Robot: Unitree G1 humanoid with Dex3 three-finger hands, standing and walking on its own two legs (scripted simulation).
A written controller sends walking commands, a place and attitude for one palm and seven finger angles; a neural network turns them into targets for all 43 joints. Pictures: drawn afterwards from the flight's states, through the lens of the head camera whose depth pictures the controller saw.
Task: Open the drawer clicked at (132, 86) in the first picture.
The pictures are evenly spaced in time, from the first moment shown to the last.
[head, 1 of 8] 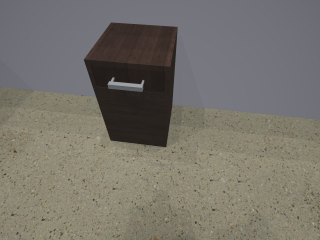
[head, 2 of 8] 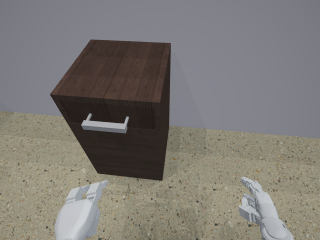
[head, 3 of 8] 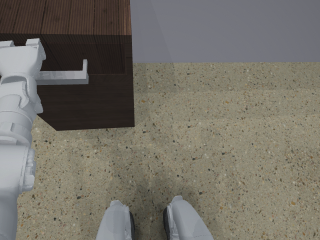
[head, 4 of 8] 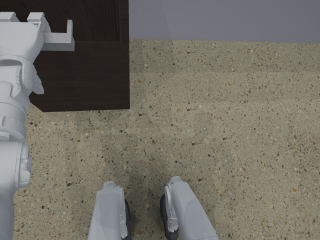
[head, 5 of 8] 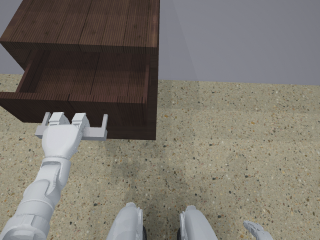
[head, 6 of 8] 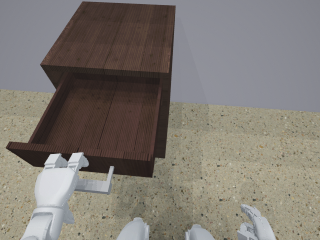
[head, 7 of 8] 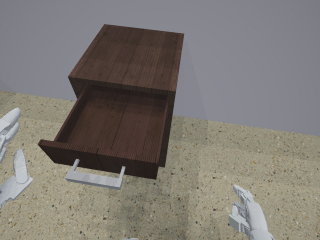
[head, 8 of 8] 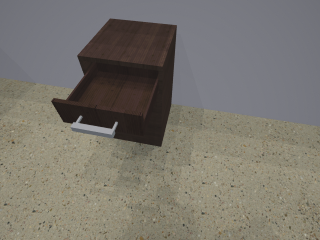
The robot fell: no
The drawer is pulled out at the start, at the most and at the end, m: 0.00 0.30 0.30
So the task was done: yes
